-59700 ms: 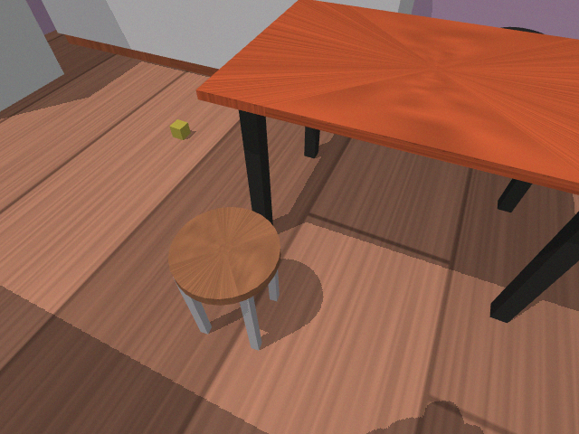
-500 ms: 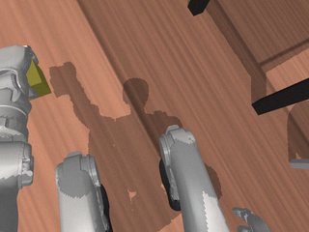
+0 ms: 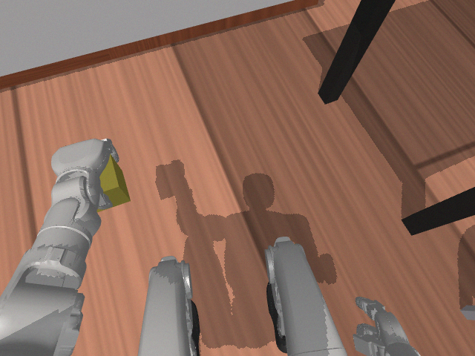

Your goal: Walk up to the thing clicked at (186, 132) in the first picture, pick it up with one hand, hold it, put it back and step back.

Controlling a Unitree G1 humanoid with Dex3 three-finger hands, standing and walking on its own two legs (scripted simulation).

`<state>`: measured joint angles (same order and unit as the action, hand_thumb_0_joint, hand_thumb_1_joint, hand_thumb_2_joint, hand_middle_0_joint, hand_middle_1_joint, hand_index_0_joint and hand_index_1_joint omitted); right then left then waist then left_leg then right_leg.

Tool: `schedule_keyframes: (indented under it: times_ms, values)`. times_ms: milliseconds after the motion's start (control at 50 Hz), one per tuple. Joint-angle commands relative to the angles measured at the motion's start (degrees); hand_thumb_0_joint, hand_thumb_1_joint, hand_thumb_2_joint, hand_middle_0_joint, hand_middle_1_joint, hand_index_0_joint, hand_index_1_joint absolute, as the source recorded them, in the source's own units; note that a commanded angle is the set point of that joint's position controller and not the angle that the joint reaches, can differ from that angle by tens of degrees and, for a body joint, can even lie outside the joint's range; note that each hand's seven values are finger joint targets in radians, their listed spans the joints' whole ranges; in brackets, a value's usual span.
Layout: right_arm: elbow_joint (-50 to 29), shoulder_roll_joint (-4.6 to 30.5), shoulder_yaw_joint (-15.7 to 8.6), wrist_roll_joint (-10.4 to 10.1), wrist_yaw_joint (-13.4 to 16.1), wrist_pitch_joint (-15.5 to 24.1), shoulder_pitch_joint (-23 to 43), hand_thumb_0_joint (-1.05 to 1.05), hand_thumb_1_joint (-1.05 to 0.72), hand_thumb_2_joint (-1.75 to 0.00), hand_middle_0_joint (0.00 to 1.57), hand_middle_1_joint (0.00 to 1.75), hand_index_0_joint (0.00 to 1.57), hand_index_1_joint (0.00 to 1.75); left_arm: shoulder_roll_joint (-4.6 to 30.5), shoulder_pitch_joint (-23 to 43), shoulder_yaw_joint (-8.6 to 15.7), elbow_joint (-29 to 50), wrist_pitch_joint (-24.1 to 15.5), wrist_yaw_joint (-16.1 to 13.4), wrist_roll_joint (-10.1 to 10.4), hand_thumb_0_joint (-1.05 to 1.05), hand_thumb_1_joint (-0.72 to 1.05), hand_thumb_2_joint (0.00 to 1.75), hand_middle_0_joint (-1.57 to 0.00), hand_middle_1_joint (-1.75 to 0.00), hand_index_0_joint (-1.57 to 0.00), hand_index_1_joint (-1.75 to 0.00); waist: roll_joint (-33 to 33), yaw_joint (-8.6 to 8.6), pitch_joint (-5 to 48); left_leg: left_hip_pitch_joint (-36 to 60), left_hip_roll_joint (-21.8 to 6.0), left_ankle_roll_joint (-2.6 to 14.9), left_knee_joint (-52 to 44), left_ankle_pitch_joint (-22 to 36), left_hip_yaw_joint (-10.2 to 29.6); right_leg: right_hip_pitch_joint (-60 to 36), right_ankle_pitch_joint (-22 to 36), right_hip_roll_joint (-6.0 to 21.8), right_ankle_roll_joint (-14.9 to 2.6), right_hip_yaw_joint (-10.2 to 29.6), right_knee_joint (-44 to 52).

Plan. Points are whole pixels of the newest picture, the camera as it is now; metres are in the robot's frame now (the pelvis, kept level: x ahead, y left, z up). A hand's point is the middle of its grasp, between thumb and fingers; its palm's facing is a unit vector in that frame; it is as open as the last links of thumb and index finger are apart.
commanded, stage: lift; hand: left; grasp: from above
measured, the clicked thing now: (101, 184) +0.45 +0.22 -0.10
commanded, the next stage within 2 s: hold in 0.76 s
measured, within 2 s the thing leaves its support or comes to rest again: neither
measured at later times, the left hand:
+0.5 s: hand (64, 167) +0.39 +0.19 +0.09, palm faces -0.43 -0.13 -0.89, open 10.6 cm
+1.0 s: hand (20, 139) +0.39 +0.21 +0.16, palm faces -0.43 -0.13 -0.90, open 10.5 cm
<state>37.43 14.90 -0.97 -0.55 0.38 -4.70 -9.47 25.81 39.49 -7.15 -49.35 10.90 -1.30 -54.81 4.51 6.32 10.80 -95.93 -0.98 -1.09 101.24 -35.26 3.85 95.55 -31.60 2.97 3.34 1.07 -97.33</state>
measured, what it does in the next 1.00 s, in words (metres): rises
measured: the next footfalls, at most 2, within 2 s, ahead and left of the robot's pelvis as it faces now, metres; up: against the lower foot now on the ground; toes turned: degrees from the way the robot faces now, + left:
none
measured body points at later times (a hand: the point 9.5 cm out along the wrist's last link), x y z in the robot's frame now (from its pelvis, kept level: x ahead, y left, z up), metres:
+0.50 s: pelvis +0.04 -0.01 +0.16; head +0.11 -0.03 +0.60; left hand +0.41 +0.20 +0.14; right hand +0.14 -0.28 +0.03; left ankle +0.08 +0.13 -0.49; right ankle +0.10 -0.16 -0.49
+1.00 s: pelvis +0.08 -0.01 +0.21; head +0.11 -0.03 +0.66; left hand +0.41 +0.21 +0.21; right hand +0.18 -0.27 +0.08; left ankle +0.08 +0.13 -0.49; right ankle +0.10 -0.16 -0.49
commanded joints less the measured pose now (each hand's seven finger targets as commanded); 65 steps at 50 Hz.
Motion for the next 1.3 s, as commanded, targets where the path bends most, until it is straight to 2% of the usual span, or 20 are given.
schedule_keyframes:
  times_ms: [0, 120, 180, 200, 240, 260, 320, 360, 440, 460, 680, 700, 740, 860, 900, 980, 1120, 1200, 1220, 1280]
  values:
    - [-3.56, 8.8, -3.17, -0.77, 1.56, 2.09, -5.16, 0.0, -0.89, -0.9, 0.2, 0.3, 0.2, 0.3, 12.43, 16.86, 3.25, 14.49, 0.77, -3.51, 0.1, 0.0, 0.51, 0.75, -0.89, -0.72, -0.9, -0.71, 3.58, 0.83, 31.41, 29.59, 1.33, 1.67, -23.38, 2.74, -1.44, -26.38, 3.48, -3.19, -4.62, -3.89, 18.07]
    - [-1.97, 7.41, -2.76, -1.35, 2.72, 4.21, -3.71, 0.0, -0.89, -0.9, 0.2, 0.3, 0.2, 0.3, 9.25, 11.6, 1.57, 13.27, 0.83, -4.71, 1.86, 0.0, 0.43, 0.77, -0.85, -0.71, -0.85, -0.71, -1.43, 0.81, 22.17, 33.74, 1.11, 1.97, -31.02, 1.1, -1.78, -35.57, 1.54, -3.38, -4.15, -2.21, 28.04]
    - [-1.61, 7.14, -2.74, -1.67, 3.14, 5.51, -3.92, 0.0, -0.9, -0.9, 0.2, 0.3, 0.2, 0.3, 8.07, 8.37, 0.73, 12.76, 0.73, -5.1, 2.02, 0.0, 0.4, 0.78, -0.81, -0.77, -0.82, -0.76, -2.79, 0.22, 21.42, 37.39, 1.07, 2.0, -33.73, 4.26, -2.41, -41.61, 3.78, -3.39, -3.98, -1.42, 32.4]
    - [-1.5, 6.72, -2.66, -1.8, 3.26, 5.94, -4.26, 0.0, -0.9, -0.9, 0.2, 0.3, 0.2, 0.3, 6.32, 7.36, -0.15, 12.86, 0.67, -5.3, 2.15, 0.0, 0.39, 0.79, -0.8, -0.77, -0.81, -0.76, -2.26, 0.38, 20.31, 38.25, 1.16, 1.95, -34.59, 5.67, -2.72, -42.94, 5.05, -3.4, -3.93, -1.13, 33.68]
    - [-1.3, 6.78, -2.65, -1.99, 3.5, 6.44, -3.9, 0.0, -0.9, -0.9, 0.2, 0.3, 0.2, 0.3, 7.11, 5.25, 0.39, 12.26, 1.05, -6.11, 2.26, 0.0, 0.4, 0.77, -0.81, -0.75, -0.82, -0.74, -2.99, -0.72, 18.97, 41.25, 1.05, 1.77, -37.6, 6.77, -2.42, -46.02, 5.66, -3.34, -3.98, -1.15, 36.05]
    - [-1.25, 6.46, -2.62, -2.07, 3.54, 6.73, -3.97, 0.0, -0.9, -0.9, 0.2, 0.3, 0.2, 0.3, 5.56, 4.58, -0.37, 12.07, 1.19, -6.46, 2.14, 0.0, 0.39, 0.78, -0.81, -0.76, -0.81, -0.75, -2.42, -0.7, 18.45, 42.38, 1.13, 1.65, -38.46, 7.89, -2.56, -47.14, 6.65, -3.45, -3.96, -0.95, 37.12]
    - [-0.5, 6.19, -2.56, -2.06, 3.66, 7.4, -4.16, 0.0, -0.9, -0.9, 0.2, 0.3, 0.2, 0.3, 6.75, 4.73, 0.2, 12.51, 1.46, -7.66, 1.62, 0.0, 0.38, 0.79, -0.8, -0.77, -0.81, -0.76, -2.65, -1.31, 17.85, 46.08, 1.37, 1.57, -40.96, 10.89, -3.06, -51.49, 9.25, -3.5, -3.74, -0.51, 40.53]
    - [-0.17, 6.36, -2.64, -1.9, 3.73, 7.81, -4.35, 0.0, -0.9, -0.9, 0.2, 0.3, 0.2, 0.3, 4.5, 4.72, -0.84, 11.54, 1.66, -8.13, 1.53, 0.0, 0.42, 0.79, -0.83, -0.74, -0.83, -0.74, -1.81, -1.07, 16.93, 49.72, 0.99, 1.32, -43.64, 12.77, -2.66, -52.13, 11.74, -3.62, -3.85, -1.03, 41.66]
    - [0.65, 6.28, -2.85, -1.69, 3.62, 8.13, -4.42, 0.0, -0.89, -0.9, 0.2, 0.3, 0.2, 0.3, 5.26, 3.47, -0.31, 10.27, 2.27, -8.87, 1.41, 0.0, 0.41, 0.82, -0.82, -0.76, -0.82, -0.76, -1.98, -2.2, 14.95, 54.08, 1.14, 1.22, -47.89, 14.99, -3.17, -56.73, 13.54, -3.54, -3.66, -0.98, 46.05]
    - [0.69, 5.91, -2.89, -1.78, 3.58, 8.27, -4.72, 0.0, -0.89, -0.9, 0.2, 0.3, 0.2, 0.3, 3.01, 3.35, -1.47, 10.13, 2.3, -8.83, 1.79, 0.0, 0.43, 0.82, -0.82, -0.79, -0.83, -0.78, -2.44, -1.77, 14.65, 54.86, 1.2, 1.23, -48.78, 15.93, -2.96, -57.5, 14.13, -3.7, -3.69, -1.06, 46.88]
    - [0.98, 6.28, -3.42, -1.73, 3.05, 8.73, -3.88, 0.0, -0.89, -0.9, 0.2, 0.3, 0.2, 0.3, 2.94, 1.45, -1.77, 11.3, 1.67, -8.96, 1.5, 0.0, 0.4, 0.84, -0.81, -0.77, -0.81, -0.77, -3.18, -2.76, 12.6, 65.89, 1.44, 1.03, -56.86, 23.29, -3.77, -66.77, 20.46, -3.58, -3.22, -1.52, 54.55]
    - [1.06, 6.38, -3.46, -1.75, 3.05, 8.6, -3.95, 0.0, -0.89, -0.9, 0.2, 0.3, 0.2, 0.3, 3.97, 0.81, -1.03, 11.16, 1.6, -9.09, 1.27, 0.0, 0.4, 0.85, -0.81, -0.77, -0.81, -0.77, -3.16, -3.28, 12.51, 66.47, 1.59, 1.05, -57.37, 24.13, -3.82, -67.58, 21.31, -3.58, -3.2, -1.4, 55.15]
    - [1.15, 6.25, -3.53, -1.87, 2.94, 8.64, -3.91, 0.0, -0.89, -0.9, 0.2, 0.3, 0.2, 0.3, 2.64, 1.53, -1.86, 11.7, 1.21, -8.6, 1.37, 0.0, 0.41, 0.86, -0.81, -0.78, -0.81, -0.78, -2.86, -3.01, 12.33, 68.04, 1.4, 0.93, -58.58, 24.95, -3.77, -67.96, 21.87, -3.73, -3.27, -1.53, 55.84]
    - [0.97, 6.46, -3.83, -1.88, 2.6, 8.42, -3.36, 0.0, -0.89, -0.9, 0.2, 0.3, 0.2, 0.3, 3.11, -1.4, -1.72, 12.48, 0.52, -7.01, 0.87, 0.0, 0.42, 0.83, -0.81, -0.82, -0.82, -0.8, -3.81, -4.16, 11.38, 71.28, 1.64, 0.91, -60.86, 29.35, -4.43, -72.26, 25.87, -3.84, -3.04, -1.61, 58.55]
    - [0.71, 6.5, -3.75, -2.02, 2.4, 8.27, -3.46, 0.0, -0.89, -0.89, 0.2, 0.3, 0.2, 0.3, 2.23, -1.14, -2.19, 12.53, 0.68, -6.74, 0.97, 0.0, 0.42, 0.83, -0.8, -0.84, -0.82, -0.82, -4.19, -3.61, 10.21, 71.32, 1.64, 1.01, -61.74, 29.11, -4.65, -72.18, 25.9, -3.91, -3.12, -1.63, 59.35]
    - [-0.03, 6.53, -3.75, -2.19, 2.06, 8.0, -2.33, 0.0, -0.89, -0.9, 0.2, 0.3, 0.2, 0.3, 2.88, -1.86, -2.02, 13.43, 1.01, -6.04, 0.62, 0.0, 0.44, 0.83, -0.81, -0.83, -0.83, -0.81, -3.38, -4.88, 8.77, 73.13, 1.48, 0.58, -64.17, 28.67, -4.42, -72.62, 24.35, -4.2, -3.38, -2.04, 60.51]
    - [-1.13, 6.7, -3.67, -2.2, 1.7, 7.72, -1.84, 0.0, -0.89, -0.9, 0.2, 0.3, 0.2, 0.3, 3.15, -1.41, -2.14, 16.73, 1.5, -4.35, 0.19, 0.0, 0.41, 0.82, -0.81, -0.78, -0.82, -0.77, -3.76, -4.59, 9.08, 75.64, 1.52, 0.79, -65.16, 31.55, -4.99, -75.32, 27.53, -4.16, -3.25, -1.76, 61.67]
    - [-1.74, 6.62, -3.68, -2.28, 1.66, 7.5, -0.85, 0.0, -0.9, -0.9, 0.2, 0.3, 0.2, 0.3, 3.89, -2.24, -1.73, 18.44, 1.79, -3.37, -0.13, 0.0, 0.43, 0.81, -0.82, -0.78, -0.83, -0.77, -3.2, -5.95, 8.72, 76.56, 1.68, 0.6, -66.2, 31.39, -5.03, -76.4, 27.03, -4.06, -3.23, -1.63, 62.65]
    - [-1.98, 6.8, -3.64, -2.27, 1.62, 7.52, -1.14, 0.0, -0.89, -0.9, 0.2, 0.3, 0.2, 0.3, 4.1, -2.23, -1.81, 18.18, 1.73, -2.99, -0.11, 0.0, 0.43, 0.78, -0.81, -0.78, -0.83, -0.76, -4.47, -5.11, 8.3, 76.34, 1.7, 0.79, -66.24, 30.92, -5.08, -76.47, 26.8, -4.08, -3.09, -1.56, 62.93]
    - [-2.68, 6.83, -3.5, -2.35, 1.62, 7.48, -0.52, 0.0, -0.9, -0.9, 0.2, 0.3, 0.2, 0.3, 4.52, -2.13, -1.55, 19.83, 1.81, -2.04, 0.13, 0.0, 0.43, 0.8, -0.81, -0.79, -0.83, -0.78, -3.38, -5.61, 7.72, 76.79, 1.66, 0.77, -67.17, 29.83, -5.26, -76.31, 25.62, -4.08, -3.24, -1.57, 63.5]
